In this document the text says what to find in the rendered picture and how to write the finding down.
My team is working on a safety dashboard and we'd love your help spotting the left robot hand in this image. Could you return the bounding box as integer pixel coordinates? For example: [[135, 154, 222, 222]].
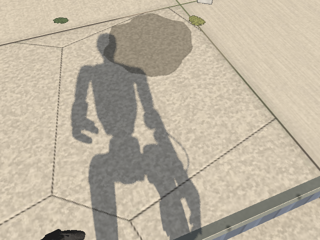
[[41, 229, 86, 240]]

